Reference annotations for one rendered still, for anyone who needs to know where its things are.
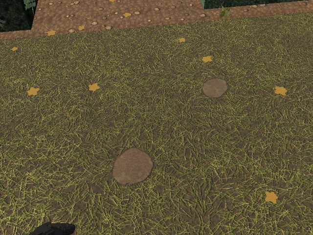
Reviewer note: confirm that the left robot hand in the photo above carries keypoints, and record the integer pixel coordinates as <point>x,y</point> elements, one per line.
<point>50,228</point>

